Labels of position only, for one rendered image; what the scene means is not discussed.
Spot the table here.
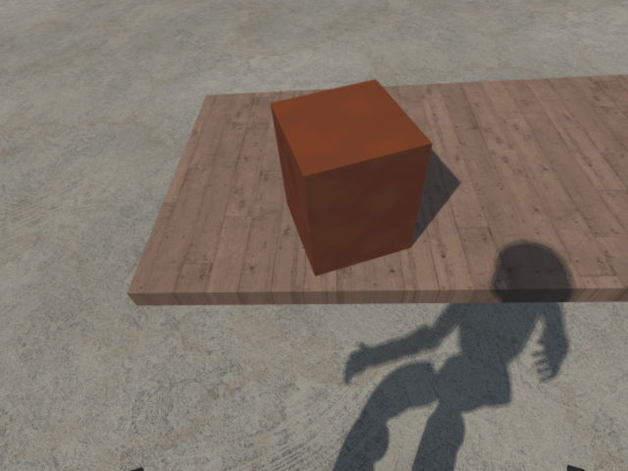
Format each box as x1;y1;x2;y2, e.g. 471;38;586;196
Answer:
127;75;628;306

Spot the carton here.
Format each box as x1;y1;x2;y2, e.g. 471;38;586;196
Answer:
271;79;433;276

